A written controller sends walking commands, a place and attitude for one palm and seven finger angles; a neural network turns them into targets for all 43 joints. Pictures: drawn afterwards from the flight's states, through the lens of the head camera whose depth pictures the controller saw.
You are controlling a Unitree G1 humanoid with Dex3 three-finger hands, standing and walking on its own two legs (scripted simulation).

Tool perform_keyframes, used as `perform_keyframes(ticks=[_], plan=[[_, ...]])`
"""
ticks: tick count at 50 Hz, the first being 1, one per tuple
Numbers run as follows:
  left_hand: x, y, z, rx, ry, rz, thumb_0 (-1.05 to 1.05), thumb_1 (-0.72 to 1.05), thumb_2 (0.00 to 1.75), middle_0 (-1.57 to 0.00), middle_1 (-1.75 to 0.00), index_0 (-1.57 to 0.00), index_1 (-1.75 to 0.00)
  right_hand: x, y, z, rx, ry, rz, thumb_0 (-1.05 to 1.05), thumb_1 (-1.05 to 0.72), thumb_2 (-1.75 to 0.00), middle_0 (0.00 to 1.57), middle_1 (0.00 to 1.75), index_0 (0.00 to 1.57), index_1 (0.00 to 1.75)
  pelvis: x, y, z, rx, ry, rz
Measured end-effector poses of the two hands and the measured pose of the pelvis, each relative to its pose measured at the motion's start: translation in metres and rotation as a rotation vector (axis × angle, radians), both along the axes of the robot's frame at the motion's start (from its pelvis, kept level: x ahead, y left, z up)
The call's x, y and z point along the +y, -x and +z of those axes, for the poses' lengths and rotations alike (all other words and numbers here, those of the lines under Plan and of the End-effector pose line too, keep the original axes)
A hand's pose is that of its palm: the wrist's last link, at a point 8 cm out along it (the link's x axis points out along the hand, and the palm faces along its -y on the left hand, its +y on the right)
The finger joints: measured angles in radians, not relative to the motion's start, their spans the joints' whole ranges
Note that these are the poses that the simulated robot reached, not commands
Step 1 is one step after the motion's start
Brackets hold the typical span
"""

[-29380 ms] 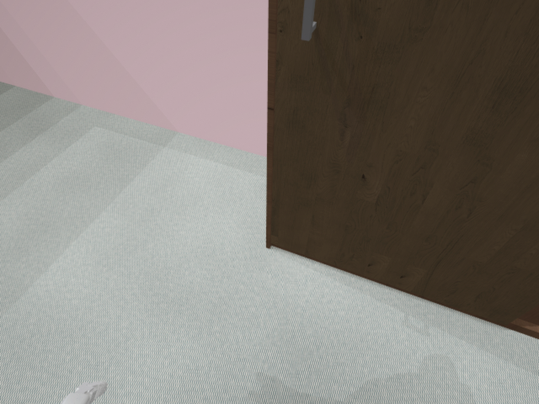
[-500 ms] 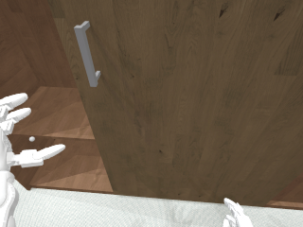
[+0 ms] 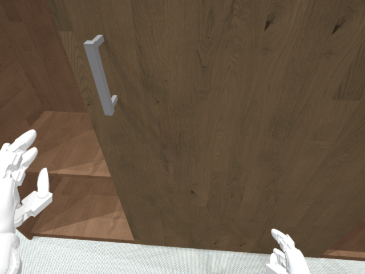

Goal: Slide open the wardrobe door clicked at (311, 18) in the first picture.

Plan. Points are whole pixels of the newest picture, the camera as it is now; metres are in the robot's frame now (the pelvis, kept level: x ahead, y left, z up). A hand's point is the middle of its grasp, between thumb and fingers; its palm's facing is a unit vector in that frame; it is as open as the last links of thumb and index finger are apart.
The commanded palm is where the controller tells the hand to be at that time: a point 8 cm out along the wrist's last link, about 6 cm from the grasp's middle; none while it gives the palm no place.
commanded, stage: draw the hand back to the body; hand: left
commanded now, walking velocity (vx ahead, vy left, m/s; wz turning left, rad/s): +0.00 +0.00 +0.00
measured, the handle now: (104, 77) +0.41 +0.24 +0.25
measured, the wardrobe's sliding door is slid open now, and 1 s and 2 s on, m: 0.59 0.59 0.59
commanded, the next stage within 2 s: step back with the hand held close in 0.26 s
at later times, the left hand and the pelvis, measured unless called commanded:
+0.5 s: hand (39, 190) +0.18 +0.27 +0.17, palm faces +0.49 -0.77 -0.40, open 7.4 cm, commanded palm +0.12 +0.29 +0.17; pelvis -0.01 -0.01 +0.00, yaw +0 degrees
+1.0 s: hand out of the picture +0.10 +0.29 +0.15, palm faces +0.48 -0.75 -0.45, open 7.4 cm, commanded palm +0.04 +0.32 +0.17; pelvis -0.09 +0.02 -0.01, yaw +2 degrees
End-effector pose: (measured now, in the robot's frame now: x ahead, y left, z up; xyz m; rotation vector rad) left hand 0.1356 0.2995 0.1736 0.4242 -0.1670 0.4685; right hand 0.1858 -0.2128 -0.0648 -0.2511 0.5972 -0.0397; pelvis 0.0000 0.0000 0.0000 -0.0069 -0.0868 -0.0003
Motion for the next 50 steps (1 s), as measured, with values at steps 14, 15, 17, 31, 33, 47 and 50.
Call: perform_keyframes(ticks=[14, 15, 17, 31, 33, 47, 50], plan=[[-0.005, 0.003, 0.002, -0.006, 0.008, 0.012, 0.02, 0.89, 0.89, -0.21, -0.30, -0.21, -0.31, 0.000, 0.007, -0.006, 0.028, -0.013, 0.004, 0.01, -0.90, -0.90, 0.20, 0.30, 0.20, 0.30, -0.007, 0.003, 0.000, -0.009, 0.000, 0.003], [-0.006, 0.003, 0.002, -0.005, 0.007, 0.009, 0.02, 0.89, 0.89, -0.21, -0.30, -0.21, -0.31, -0.002, 0.009, -0.006, 0.030, -0.012, 0.001, 0.01, -0.90, -0.90, 0.21, 0.30, 0.20, 0.30, -0.007, 0.004, 0.000, -0.010, 0.000, 0.003], [-0.007, 0.003, 0.002, -0.006, 0.005, 0.005, 0.02, 0.89, 0.89, -0.21, -0.30, -0.21, -0.30, -0.004, 0.012, -0.007, 0.033, -0.010, -0.006, 0.01, -0.90, -0.90, 0.21, 0.30, 0.20, 0.30, -0.008, 0.005, 0.000, -0.012, 0.001, 0.002], [0.000, 0.006, 0.001, 0.045, -0.086, -0.048, 0.02, 0.90, 0.90, -0.21, -0.30, -0.21, -0.30, -0.023, 0.039, -0.006, 0.091, 0.017, -0.103, 0.01, -0.90, -0.90, 0.20, 0.30, 0.20, 0.30, 0.001, 0.026, 0.000, 0.073, 0.010, -0.008], [0.000, 0.010, -0.002, 0.066, -0.092, -0.072, 0.02, 0.89, 0.90, -0.21, -0.30, -0.21, -0.30, -0.023, 0.046, -0.005, 0.093, 0.022, -0.123, 0.01, -0.90, -0.90, 0.20, 0.30, 0.20, 0.30, 0.004, 0.031, 0.000, 0.078, 0.008, -0.010], [0.027, 0.069, -0.001, -0.024, -0.151, -0.027, 0.01, 0.89, 0.90, -0.22, -0.30, -0.22, -0.30, -0.003, 0.100, -0.007, 0.081, 0.038, -0.106, 0.01, -0.90, -0.90, 0.20, 0.30, 0.20, 0.30, 0.017, 0.082, -0.009, 0.069, 0.026, 0.007], [0.029, 0.082, -0.004, -0.042, -0.148, -0.014, 0.01, 0.89, 0.90, -0.21, -0.30, -0.22, -0.30, 0.001, 0.111, -0.010, 0.083, 0.044, -0.088, 0.01, -0.90, -0.90, 0.20, 0.30, 0.20, 0.30, 0.018, 0.091, -0.012, 0.066, 0.032, 0.026]])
